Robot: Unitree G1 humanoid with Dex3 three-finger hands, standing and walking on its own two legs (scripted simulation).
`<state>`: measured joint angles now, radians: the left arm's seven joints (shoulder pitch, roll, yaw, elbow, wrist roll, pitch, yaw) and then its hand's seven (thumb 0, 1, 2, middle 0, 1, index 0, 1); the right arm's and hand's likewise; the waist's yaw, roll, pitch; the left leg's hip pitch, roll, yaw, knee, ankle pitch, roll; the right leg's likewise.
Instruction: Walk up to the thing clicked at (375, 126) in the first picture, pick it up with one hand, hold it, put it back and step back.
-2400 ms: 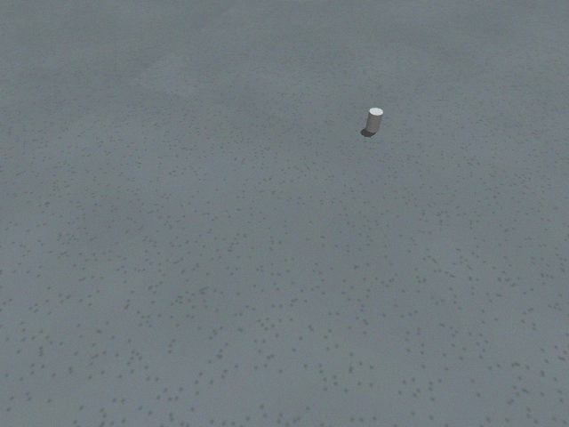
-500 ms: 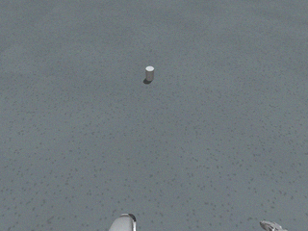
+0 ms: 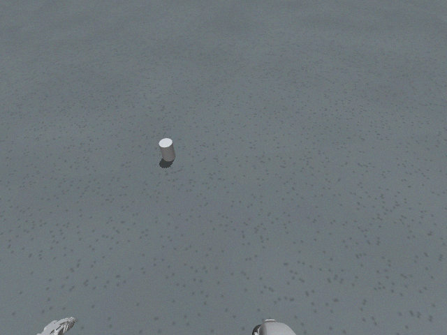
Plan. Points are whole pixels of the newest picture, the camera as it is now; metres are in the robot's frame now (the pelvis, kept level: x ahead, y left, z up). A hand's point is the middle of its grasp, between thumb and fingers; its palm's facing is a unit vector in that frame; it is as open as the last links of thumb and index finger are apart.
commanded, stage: walk up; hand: left
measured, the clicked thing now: (167, 150) +1.28 +0.26 -0.69
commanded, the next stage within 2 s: none
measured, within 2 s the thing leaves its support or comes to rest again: neither
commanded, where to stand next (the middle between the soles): +0.95 +0.06 m, yaw +0 degrees
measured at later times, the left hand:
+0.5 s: hand (84, 300) +0.25 +0.29 -0.13, palm faces +0.02 -0.92 -0.39, open 7.4 cm
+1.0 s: hand (113, 185) +0.55 +0.28 -0.12, palm faces -0.08 -0.92 -0.38, open 7.4 cm
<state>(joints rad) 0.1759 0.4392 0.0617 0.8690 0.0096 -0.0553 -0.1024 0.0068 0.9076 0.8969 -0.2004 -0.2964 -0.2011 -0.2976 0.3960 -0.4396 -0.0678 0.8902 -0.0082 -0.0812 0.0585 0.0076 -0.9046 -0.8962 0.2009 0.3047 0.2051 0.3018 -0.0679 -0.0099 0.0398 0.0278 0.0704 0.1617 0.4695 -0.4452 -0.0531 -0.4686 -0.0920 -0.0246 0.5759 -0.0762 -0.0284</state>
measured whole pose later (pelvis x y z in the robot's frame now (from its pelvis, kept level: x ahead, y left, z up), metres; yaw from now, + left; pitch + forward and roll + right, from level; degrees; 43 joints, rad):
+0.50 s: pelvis +0.24 +0.00 +0.01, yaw +1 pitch -1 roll -3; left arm 0.36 0.42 0.07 0.90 0.01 -0.10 -0.04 0.01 0.90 0.90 -0.21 -0.30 -0.21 -0.30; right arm 0.24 -0.44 -0.08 0.90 -0.03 -0.03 0.10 0.01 -0.91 -0.90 0.20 0.30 0.20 0.30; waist 0.04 0.05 0.06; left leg -0.48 0.10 0.00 0.59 -0.13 0.01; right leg -0.01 0.02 -0.09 0.41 -0.38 0.00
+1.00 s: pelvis +0.45 +0.01 +0.00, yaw -1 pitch -3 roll +2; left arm 0.24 0.40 0.06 0.89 0.01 -0.06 -0.07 0.01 0.91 0.90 -0.20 -0.30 -0.20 -0.30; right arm 0.36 -0.41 -0.06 0.85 0.00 -0.07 0.06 0.01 -0.90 -0.90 0.20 0.30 0.21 0.30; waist -0.03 -0.01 0.08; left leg -0.05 0.01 0.10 0.53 -0.41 -0.01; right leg -0.40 -0.09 -0.04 0.58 -0.12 -0.02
